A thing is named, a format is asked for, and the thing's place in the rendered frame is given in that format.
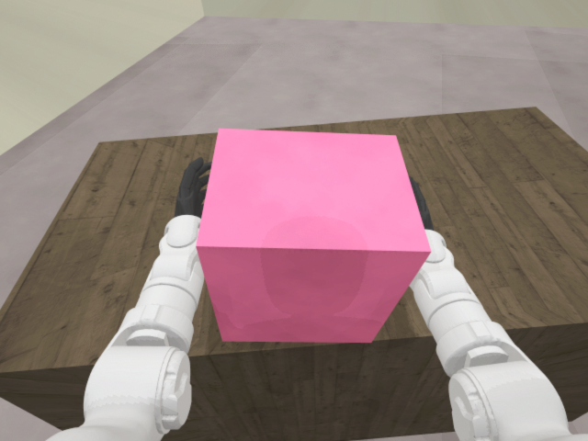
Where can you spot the right robot forearm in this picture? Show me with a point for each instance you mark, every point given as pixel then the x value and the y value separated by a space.
pixel 465 335

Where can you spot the right robot upper arm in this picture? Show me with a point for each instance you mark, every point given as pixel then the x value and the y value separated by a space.
pixel 509 401

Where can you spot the pedestal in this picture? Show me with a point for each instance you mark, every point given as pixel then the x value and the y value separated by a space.
pixel 508 191

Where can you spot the left robot upper arm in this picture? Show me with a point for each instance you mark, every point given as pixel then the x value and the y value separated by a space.
pixel 137 393

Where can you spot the left robot forearm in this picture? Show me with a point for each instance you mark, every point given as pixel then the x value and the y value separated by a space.
pixel 164 312

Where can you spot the robot right hand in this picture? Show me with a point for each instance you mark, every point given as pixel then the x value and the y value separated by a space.
pixel 423 209

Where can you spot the robot left hand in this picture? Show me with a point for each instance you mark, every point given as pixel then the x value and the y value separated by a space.
pixel 189 197

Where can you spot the carton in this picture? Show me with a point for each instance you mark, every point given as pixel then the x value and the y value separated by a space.
pixel 308 236

